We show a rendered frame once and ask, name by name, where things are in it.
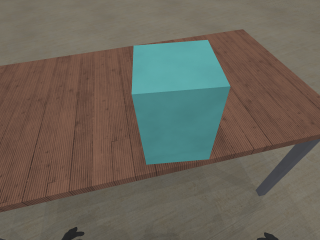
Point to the table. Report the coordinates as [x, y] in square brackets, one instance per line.
[68, 124]

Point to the left robot hand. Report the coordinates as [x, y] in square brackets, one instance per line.
[72, 233]

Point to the carton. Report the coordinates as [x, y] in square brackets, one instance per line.
[179, 92]

